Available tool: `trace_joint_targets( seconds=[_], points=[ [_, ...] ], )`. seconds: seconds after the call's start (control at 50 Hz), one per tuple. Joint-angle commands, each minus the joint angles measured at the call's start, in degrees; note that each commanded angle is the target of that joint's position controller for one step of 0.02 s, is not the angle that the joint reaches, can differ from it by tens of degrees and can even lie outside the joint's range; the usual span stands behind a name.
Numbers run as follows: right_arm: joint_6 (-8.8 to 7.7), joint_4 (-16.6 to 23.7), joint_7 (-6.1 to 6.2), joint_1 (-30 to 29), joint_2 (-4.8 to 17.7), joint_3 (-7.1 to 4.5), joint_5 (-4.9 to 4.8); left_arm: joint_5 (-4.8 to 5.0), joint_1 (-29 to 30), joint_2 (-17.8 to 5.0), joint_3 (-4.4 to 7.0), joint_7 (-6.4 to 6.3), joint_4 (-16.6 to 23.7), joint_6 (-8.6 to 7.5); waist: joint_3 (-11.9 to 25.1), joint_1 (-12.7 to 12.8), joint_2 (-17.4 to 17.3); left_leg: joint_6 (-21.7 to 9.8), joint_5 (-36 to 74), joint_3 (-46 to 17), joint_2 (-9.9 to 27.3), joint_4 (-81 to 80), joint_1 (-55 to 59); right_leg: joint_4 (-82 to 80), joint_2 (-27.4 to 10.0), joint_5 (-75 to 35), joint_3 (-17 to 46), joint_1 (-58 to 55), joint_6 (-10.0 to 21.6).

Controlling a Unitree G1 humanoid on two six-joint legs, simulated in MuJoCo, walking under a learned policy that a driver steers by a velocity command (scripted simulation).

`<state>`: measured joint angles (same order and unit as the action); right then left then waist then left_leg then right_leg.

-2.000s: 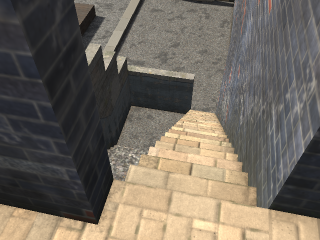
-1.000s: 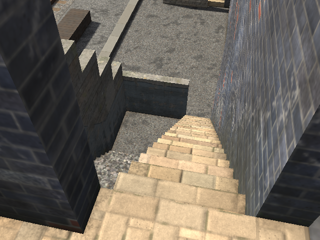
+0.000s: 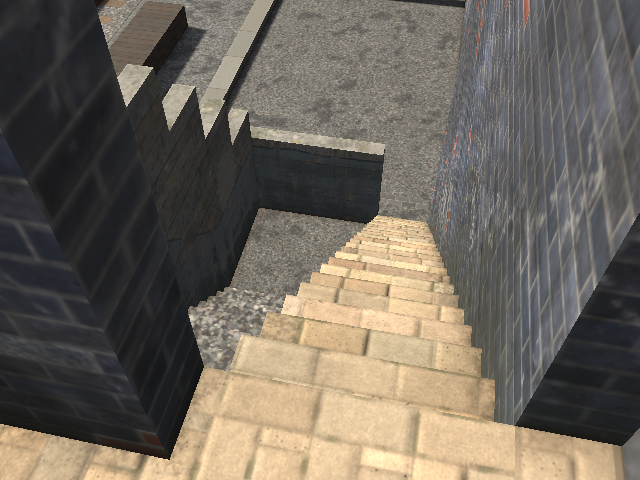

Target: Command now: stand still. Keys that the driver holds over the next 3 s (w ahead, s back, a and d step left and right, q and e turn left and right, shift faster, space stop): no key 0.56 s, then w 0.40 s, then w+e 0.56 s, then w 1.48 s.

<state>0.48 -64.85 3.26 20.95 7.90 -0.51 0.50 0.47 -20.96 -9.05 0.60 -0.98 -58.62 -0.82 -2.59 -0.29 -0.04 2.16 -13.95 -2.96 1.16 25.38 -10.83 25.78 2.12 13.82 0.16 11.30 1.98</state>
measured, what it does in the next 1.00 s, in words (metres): walks ahead: left foot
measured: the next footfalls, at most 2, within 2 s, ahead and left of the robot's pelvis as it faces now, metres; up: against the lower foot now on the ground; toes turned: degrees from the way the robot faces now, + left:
left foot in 0.90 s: +0.11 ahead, +0.16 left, +0.00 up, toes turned +2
right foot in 1.42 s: +0.41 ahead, -0.06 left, +0.00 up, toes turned -15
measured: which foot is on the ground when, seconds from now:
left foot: down 0.00-0.62, up 0.64-0.88, down 0.90-1.00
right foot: down 0.00-0.88, up 0.90-1.00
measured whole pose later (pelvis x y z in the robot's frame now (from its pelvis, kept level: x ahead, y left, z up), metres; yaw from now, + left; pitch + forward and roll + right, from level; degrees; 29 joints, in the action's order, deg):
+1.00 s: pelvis +0.09 +0.07 -0.01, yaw -1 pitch +1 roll -1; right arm -7.0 -62.5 -0.5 26.1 8.9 -2.6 0.4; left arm 3.0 -21.6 -13.9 3.3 -0.9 -54.1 -3.4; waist 3.2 -1.6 3.4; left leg -2.9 -18.7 3.1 -0.5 30.7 -13.3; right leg 68.4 1.3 18.5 5.6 27.0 5.6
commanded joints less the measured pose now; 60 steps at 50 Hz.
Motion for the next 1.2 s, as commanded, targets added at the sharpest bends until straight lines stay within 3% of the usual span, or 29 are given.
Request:
trace_joint_targets(
  seconds=[0.02, 0.18, 0.2, 0.56, 0.6, 0.62, 0.64, 0.66, 0.68, 0.7, 0.72, 0.76, 0.82, 0.86, 0.88, 0.9, 0.92, 0.94, 0.96, 0.98, 1.0, 1.02, 1.04, 1.08, 1.1, 1.12, 1.14, 1.18, 1.2],
  points=[
    [-0.08, 0.0, 0.15, 6.1, 4.2, -0.76, -0.02, 0.04, -5.4, -4.6, 0.86, -0.13, 0.8, -0.24, -2.7, 0.1, -0.1, -1.0, 6.3, 0.1, 0.4, -3.4, -0.3, -6.1, -3.5, -4.3, 3.1, 2.5, 0.6],
    [-0.02, 0.0, 0.21, 6.5, 3.9, -1.02, -0.08, 0.10, -5.7, -4.5, 0.99, -0.13, 0.8, -0.28, -3.0, 0.0, -0.3, -1.0, 6.8, 0.2, 0.4, -3.4, -0.1, -5.9, -3.5, -5.3, 3.0, 2.3, 0.6],
    [0.19, 0.4, 0.40, 5.8, 4.5, -1.27, -0.43, -0.25, -5.2, -4.8, 1.03, -0.11, 1.0, -0.42, -3.2, 0.0, -1.3, -0.7, 7.2, 0.5, 0.2, -3.6, -0.1, -6.0, -3.5, -6.2, 3.0, 2.7, 0.5],
    [0.49, 0.7, 0.72, 6.9, 3.8, -1.76, -0.29, -0.01, -4.8, -4.8, 1.36, -0.10, 1.1, -0.66, -2.8, -0.1, -0.2, -0.6, 7.1, 0.5, 0.5, -3.8, 0.4, -6.4, -3.6, -6.0, 2.9, 2.2, 0.5],
    [0.58, 0.1, 0.90, 7.9, 3.0, -1.65, -0.49, 0.09, -5.8, -5.1, 1.59, -0.45, 0.5, -0.40, -2.0, 0.2, 0.8, -1.0, -1.6, 2.8, -1.5, -1.8, -0.1, -7.9, -3.0, 8.4, 3.2, 2.1, 1.1],
    [0.51, 0.6, 1.09, 7.2, 3.4, -1.90, -0.87, 0.60, -5.9, -7.3, 2.36, -0.76, 0.7, -0.21, -2.6, 0.6, 2.6, -1.5, -9.1, 5.0, -3.4, 2.4, -2.8, -8.7, -3.7, 19.0, 5.1, 2.7, 2.6],
    [0.17, 1.8, 1.13, 5.7, 3.4, -1.99, -1.03, 1.01, -7.3, -9.2, 3.04, -0.99, 0.8, -0.21, -3.9, 1.7, 5.2, -1.9, -14.5, 6.5, -4.4, 8.1, -8.4, -11.3, -7.2, 29.2, 10.4, 2.4, 5.0],
    [-0.64, 3.5, 0.93, 3.4, 2.9, -1.83, -1.25, 1.27, -9.5, -10.7, 3.60, -1.04, 0.7, -0.50, -5.5, 3.0, 8.7, -2.5, -15.6, 7.0, -4.2, 14.7, -14.6, -15.4, -13.2, 36.0, 18.8, 1.3, 8.2],
    [-1.79, 5.0, 0.42, 1.3, 2.5, -1.62, -1.44, 1.05, -10.4, -11.9, 4.17, -1.18, 0.9, -1.00, -7.2, 3.9, 11.1, -3.2, -14.5, 4.7, -1.7, 22.8, -18.1, -18.8, -18.9, 35.8, 27.5, 2.6, 12.0],
    [-2.64, 6.0, -0.18, -0.8, 3.7, -1.98, -1.88, 0.06, -10.2, -12.0, 4.39, -1.42, 1.1, -1.78, -8.0, 4.0, 10.6, -3.5, -16.8, 1.4, 1.0, 32.6, -24.2, -19.9, -22.3, 30.1, 32.3, 1.3, 15.0],
    [-3.52, 5.9, -0.89, 0.9, 3.3, -1.97, -1.87, 0.50, -8.5, -10.7, 4.18, -1.49, 1.9, -2.57, -7.4, 2.0, 9.7, -4.6, -16.5, -1.3, 3.9, 37.2, -28.4, -18.7, -23.3, 26.7, 32.4, -1.4, 15.2],
    [-4.83, 6.1, -1.80, 2.4, 4.3, -2.23, -2.11, 1.77, -4.2, -8.9, 3.79, -1.29, 3.9, -3.15, -5.4, -0.5, 5.4, -5.5, -13.7, -1.6, 5.7, 30.6, -27.6, -17.5, -19.7, 19.2, 24.9, -2.6, 11.5],
    [-5.77, 4.8, -2.40, 3.3, 3.3, -2.07, -1.55, 2.07, -2.8, -11.5, 4.32, -1.05, 5.2, -1.64, -1.9, -1.4, 6.0, -4.1, -9.6, 6.6, 0.3, 14.1, -8.8, -14.9, -12.6, 13.7, 12.2, 6.2, 8.5],
    [-5.28, 1.5, -2.47, 9.8, 3.1, -2.49, -1.53, 2.36, -2.4, -11.9, 4.37, -0.86, 5.7, -0.86, -2.1, -4.6, 4.0, -2.6, -1.3, 10.8, -3.6, 6.5, 4.9, -8.5, -10.1, 18.3, 9.3, 15.4, 7.8],
    [-5.12, 0.0, -2.50, 13.4, 3.1, -2.84, -1.25, 2.05, -0.6, -10.7, 3.91, -0.53, 6.6, -0.85, -2.4, -6.3, 0.7, -2.6, 0.0, 9.4, -3.6, 3.0, 9.7, -1.2, -8.3, 14.0, 7.2, 18.8, 6.5],
    [-5.41, -0.6, -2.24, 20.4, 7.2, -3.82, -0.71, 1.53, 1.1, -6.7, 2.80, 0.32, 7.5, -1.27, 0.3, -8.7, -10.6, -6.0, -7.5, -7.5, 8.0, -5.7, 15.0, 21.9, -3.6, 8.8, 0.0, 24.3, 3.0],
    [-6.60, -0.1, -3.00, 25.0, 14.3, -4.74, 0.64, 1.32, -1.5, -2.0, 2.03, 0.51, 8.6, -2.68, 1.4, -6.9, -19.5, -14.0, -13.5, -34.9, 20.6, -15.2, 16.3, 40.5, 1.5, 16.1, 2.5, 34.2, 2.3],
    [-7.80, -0.5, -3.73, 22.7, 14.1, -4.75, 1.06, 3.00, -3.1, -3.4, 2.18, 0.28, 8.8, -3.79, -1.3, -4.4, -14.5, -19.3, -27.7, -45.1, 25.0, -19.8, 11.3, 50.6, -0.3, 14.0, 9.4, 38.6, 3.8],
    [-8.25, 1.5, -4.11, 15.5, 10.4, -3.66, -0.10, 3.42, -0.5, -7.0, 2.64, 0.27, 9.8, -4.27, -6.8, -2.1, -7.7, -17.1, -28.4, -37.6, 22.9, -18.5, 8.6, 53.2, -3.0, 8.3, 9.8, 43.3, 4.9],
    [-8.29, 2.5, -4.03, 11.5, 9.0, -3.12, 0.11, 3.05, 0.1, -7.2, 2.81, 0.23, 8.8, -4.27, -7.5, -1.6, -6.5, -14.4, -21.4, -27.8, 19.3, -17.5, 7.3, 52.2, -3.4, 1.8, 11.2, 43.0, 5.4],
    [-8.18, 3.3, -4.13, 8.0, 8.3, -3.11, -0.40, 2.21, -1.5, -7.1, 3.29, -0.13, 7.5, -3.88, -7.0, 0.1, -5.8, -11.1, -11.6, -17.9, 15.3, -17.2, 5.6, 46.9, -4.9, -3.5, 11.5, 39.2, 4.9],
    [-7.93, 3.0, -4.02, 8.1, 6.1, -2.69, -0.23, 1.65, -1.7, -8.3, 3.89, 0.09, 6.7, -3.31, -6.2, 0.4, -6.0, -8.7, -2.6, -10.4, 12.4, -16.7, 4.8, 43.3, -5.6, -6.6, 10.5, 35.5, 4.2],
    [-7.96, 1.9, -3.43, 10.2, 3.8, -2.39, -0.05, 1.79, -0.9, -7.5, 4.03, 0.67, 6.0, -2.68, -4.7, -0.2, -7.1, -7.7, 4.2, -5.6, 11.1, -15.7, 5.8, 42.1, -5.3, -8.7, 8.6, 34.3, 3.8],
    [-7.98, 0.1, -2.55, 14.3, 4.5, -2.60, 0.47, 1.28, 0.7, -5.2, 3.93, 1.44, 6.0, -1.64, -4.2, -1.0, -6.6, -7.8, 11.9, -1.3, 10.4, -15.1, 6.7, 41.0, -5.0, -10.5, 7.3, 35.5, 2.8],
    [-8.06, 0.1, -2.17, 14.3, 5.3, -2.59, 0.71, 1.53, 2.1, -5.2, 4.00, 1.34, 6.8, -1.32, -4.8, -0.8, -6.0, -7.8, 14.6, 0.1, 10.8, -15.7, 6.3, 39.2, -5.1, -11.2, 7.4, 35.9, 2.5],
    [-8.33, -0.1, -1.89, 14.1, 6.7, -2.86, 0.77, 1.15, 6.7, -4.6, 3.80, 1.14, 8.9, -1.32, -5.8, -1.4, -3.9, -7.8, 18.2, 1.2, 11.7, -16.5, 5.5, 35.8, -4.7, -13.5, 7.5, 37.2, 2.1],
    [-8.19, -0.3, -1.25, 14.4, 6.3, -2.59, 0.79, 0.97, 9.8, -4.4, 3.74, 1.30, 10.1, -1.03, -6.4, -1.8, -4.0, -7.0, 20.9, 2.8, 11.9, -16.9, 5.5, 31.8, -4.1, -15.3, 7.3, 37.2, 2.1],
    [-8.06, -0.4, -0.80, 14.6, 6.4, -2.21, 0.15, 0.55, 10.6, -3.9, 3.67, 1.74, 11.1, -0.92, -6.3, -1.4, -7.2, -6.6, 27.4, 6.1, 11.7, -15.3, 6.1, 27.5, -4.2, -16.8, 5.6, 35.4, 2.1],
    [-7.78, 0.2, -0.32, 13.4, 8.2, -2.46, 0.41, 0.75, 13.5, -3.9, 3.35, 1.99, 12.5, -1.09, -6.7, -2.1, -6.0, -6.1, 27.4, 7.7, 11.5, -16.1, 5.4, 24.6, -4.5, -18.4, 3.8, 34.2, 2.4]
  ],
)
